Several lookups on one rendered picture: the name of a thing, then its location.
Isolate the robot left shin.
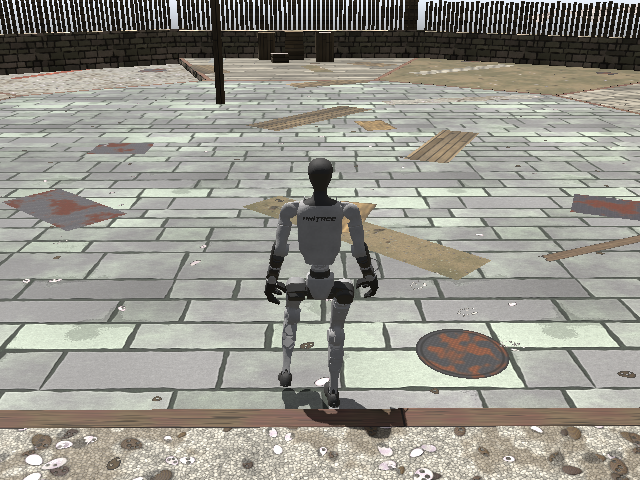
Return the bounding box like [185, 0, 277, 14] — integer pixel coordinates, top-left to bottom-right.
[282, 307, 297, 374]

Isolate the robot left upper arm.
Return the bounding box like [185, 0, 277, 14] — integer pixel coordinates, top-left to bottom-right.
[273, 201, 299, 257]

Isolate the robot right upper arm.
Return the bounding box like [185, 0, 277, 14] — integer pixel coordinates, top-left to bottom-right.
[341, 202, 367, 258]

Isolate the robot right forearm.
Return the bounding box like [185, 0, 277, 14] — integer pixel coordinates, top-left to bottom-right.
[356, 242, 376, 282]

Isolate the left robot hand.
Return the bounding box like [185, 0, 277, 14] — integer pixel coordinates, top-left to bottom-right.
[264, 281, 287, 305]

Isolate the right robot hand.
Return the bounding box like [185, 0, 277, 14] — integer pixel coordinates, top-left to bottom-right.
[356, 275, 379, 298]

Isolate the humanoid robot torso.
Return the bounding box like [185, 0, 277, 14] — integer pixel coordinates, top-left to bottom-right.
[297, 196, 344, 300]

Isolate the robot left forearm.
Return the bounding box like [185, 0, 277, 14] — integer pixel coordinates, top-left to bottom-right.
[266, 241, 284, 284]

